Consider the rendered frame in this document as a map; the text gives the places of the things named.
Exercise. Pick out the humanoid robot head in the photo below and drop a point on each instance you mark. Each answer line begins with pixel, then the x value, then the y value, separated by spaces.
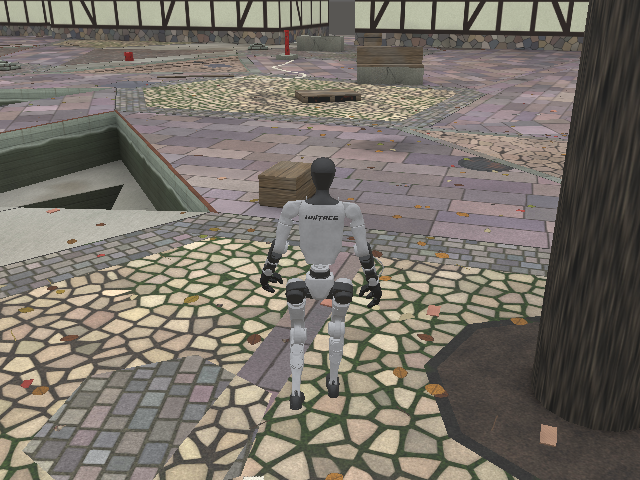
pixel 322 172

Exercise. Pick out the robot right hand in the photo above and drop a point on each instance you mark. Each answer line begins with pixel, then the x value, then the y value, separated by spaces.
pixel 375 292

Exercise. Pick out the robot torso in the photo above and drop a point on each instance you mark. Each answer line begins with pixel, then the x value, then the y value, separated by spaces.
pixel 321 233

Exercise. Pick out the right robot upper arm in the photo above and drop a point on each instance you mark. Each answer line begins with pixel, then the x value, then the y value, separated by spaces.
pixel 353 212

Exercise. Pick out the robot right forearm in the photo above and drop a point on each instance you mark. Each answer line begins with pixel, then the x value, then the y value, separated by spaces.
pixel 369 269

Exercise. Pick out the robot left forearm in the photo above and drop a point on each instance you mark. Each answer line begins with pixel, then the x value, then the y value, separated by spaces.
pixel 271 261

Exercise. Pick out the robot left hand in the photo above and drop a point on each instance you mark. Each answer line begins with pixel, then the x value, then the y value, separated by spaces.
pixel 264 281

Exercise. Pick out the left robot upper arm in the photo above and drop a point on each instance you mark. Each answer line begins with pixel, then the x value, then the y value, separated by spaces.
pixel 289 211

